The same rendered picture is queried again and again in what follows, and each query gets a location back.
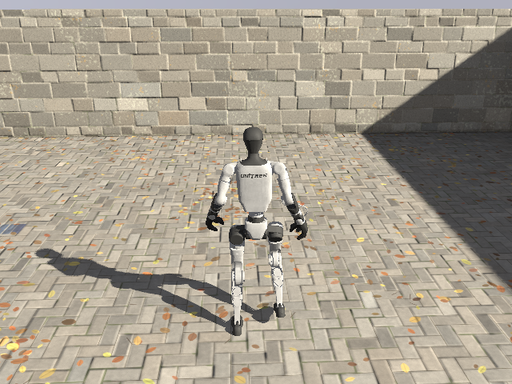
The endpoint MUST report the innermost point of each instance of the humanoid robot torso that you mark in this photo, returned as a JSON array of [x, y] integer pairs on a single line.
[[254, 185]]

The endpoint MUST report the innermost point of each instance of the left robot forearm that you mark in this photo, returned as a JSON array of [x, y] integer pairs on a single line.
[[214, 209]]

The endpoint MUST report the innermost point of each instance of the robot left upper arm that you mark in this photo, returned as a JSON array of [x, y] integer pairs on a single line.
[[228, 170]]

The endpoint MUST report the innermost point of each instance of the humanoid robot head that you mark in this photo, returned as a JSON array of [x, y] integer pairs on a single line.
[[252, 138]]

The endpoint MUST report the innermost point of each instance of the left robot hand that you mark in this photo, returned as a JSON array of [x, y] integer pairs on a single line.
[[216, 220]]

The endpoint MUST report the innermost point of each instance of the right robot forearm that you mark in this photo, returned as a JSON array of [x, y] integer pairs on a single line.
[[295, 212]]

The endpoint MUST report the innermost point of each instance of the right robot hand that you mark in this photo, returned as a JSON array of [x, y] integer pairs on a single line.
[[302, 228]]

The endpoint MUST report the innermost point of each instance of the robot right upper arm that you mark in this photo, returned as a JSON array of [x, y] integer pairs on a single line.
[[284, 183]]

